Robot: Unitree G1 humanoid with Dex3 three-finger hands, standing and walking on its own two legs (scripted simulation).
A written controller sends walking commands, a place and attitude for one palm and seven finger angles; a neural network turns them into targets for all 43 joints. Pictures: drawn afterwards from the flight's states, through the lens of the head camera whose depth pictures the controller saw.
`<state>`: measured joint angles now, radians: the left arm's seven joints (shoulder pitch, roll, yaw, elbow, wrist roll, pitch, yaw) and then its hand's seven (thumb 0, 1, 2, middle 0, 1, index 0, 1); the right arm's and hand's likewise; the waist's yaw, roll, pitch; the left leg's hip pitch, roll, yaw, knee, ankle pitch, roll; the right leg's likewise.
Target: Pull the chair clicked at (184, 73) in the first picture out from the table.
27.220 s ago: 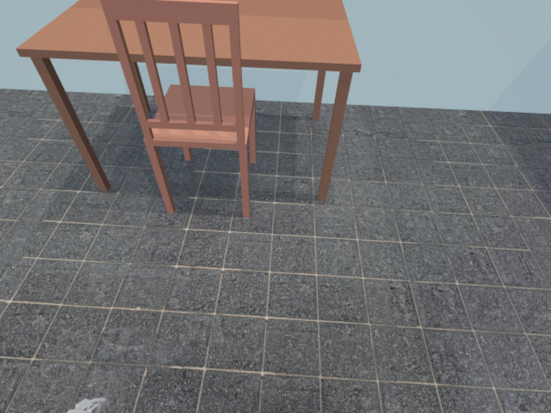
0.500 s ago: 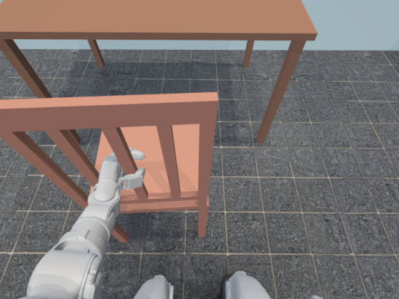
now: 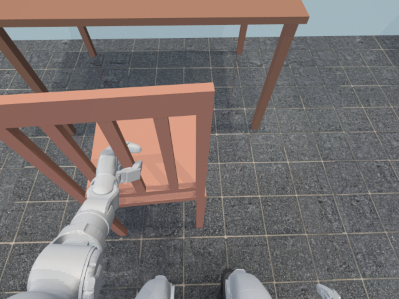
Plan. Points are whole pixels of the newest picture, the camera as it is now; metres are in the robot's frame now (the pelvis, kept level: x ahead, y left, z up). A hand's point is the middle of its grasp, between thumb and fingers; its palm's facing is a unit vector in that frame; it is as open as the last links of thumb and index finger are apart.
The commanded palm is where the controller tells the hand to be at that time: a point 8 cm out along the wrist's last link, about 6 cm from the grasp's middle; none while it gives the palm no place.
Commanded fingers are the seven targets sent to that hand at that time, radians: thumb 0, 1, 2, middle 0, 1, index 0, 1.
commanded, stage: step backward, pulling the chair out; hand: left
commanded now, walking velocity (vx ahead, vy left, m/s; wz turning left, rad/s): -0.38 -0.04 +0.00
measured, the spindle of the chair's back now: (127, 162) +0.41 +0.17 -0.05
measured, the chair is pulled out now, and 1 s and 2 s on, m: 0.46 0.59 0.59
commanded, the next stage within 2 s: stop walking, hand still on the chair in 0.34 s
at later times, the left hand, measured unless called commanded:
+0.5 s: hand (129, 204) +0.31 +0.15 -0.05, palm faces +0.08 -0.98 -0.19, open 5.9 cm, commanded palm +0.28 +0.20 -0.03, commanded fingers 0.00 0.90 0.90 -0.50 -1.45 -0.50 -1.45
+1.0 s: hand (125, 225) +0.26 +0.15 -0.05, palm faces +0.06 -0.98 -0.19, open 5.9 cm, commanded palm +0.24 +0.20 -0.03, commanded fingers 0.00 0.90 0.90 -0.50 -1.45 -0.50 -1.45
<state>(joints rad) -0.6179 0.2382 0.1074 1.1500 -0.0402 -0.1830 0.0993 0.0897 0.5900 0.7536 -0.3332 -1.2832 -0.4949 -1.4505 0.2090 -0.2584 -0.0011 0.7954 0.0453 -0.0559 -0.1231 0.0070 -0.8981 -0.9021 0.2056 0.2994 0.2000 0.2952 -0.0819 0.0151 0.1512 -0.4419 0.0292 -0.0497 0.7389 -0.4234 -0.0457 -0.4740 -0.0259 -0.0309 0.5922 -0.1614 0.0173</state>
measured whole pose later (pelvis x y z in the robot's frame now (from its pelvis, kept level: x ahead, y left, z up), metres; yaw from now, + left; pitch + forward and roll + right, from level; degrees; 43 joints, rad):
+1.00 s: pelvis -0.01 +0.00 +0.02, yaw -3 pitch -2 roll +0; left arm -0.06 0.15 0.03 0.73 -0.03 -0.16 0.10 0.09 0.59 0.76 -0.33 -1.29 -0.50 -1.45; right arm 0.21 -0.20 0.02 0.72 0.02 -0.06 -0.10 0.01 -0.90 -0.90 0.20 0.30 0.20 0.30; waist -0.01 0.02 0.06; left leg -0.25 0.05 0.02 0.52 -0.23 -0.02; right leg -0.23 -0.03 0.01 0.50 -0.24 0.03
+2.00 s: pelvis +0.04 +0.00 -0.02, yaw +0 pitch +11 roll +0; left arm 0.23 0.18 0.03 0.18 -0.09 0.08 0.07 0.00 -0.46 0.24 -0.30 -0.86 -0.30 -0.88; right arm 0.23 -0.25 0.00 0.58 0.03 -0.12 -0.07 0.01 -0.90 -0.90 0.20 0.30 0.20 0.29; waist -0.04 0.05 -0.11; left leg -0.61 0.03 -0.03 0.85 -0.43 -0.03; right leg -0.56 -0.05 -0.04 0.84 -0.47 0.03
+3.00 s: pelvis +0.03 +0.00 -0.05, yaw +1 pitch +13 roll -2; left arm 0.71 0.19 -0.02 -0.22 -0.06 0.11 0.08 -0.01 -0.53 0.20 -0.01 0.00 -0.01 -0.01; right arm 0.24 -0.20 -0.01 0.48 0.04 -0.08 -0.10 0.01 -0.90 -0.90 0.20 0.30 0.20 0.30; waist -0.03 0.05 -0.19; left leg -0.76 0.03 -0.08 1.04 -0.51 -0.03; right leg -0.68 -0.05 -0.07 0.99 -0.53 0.03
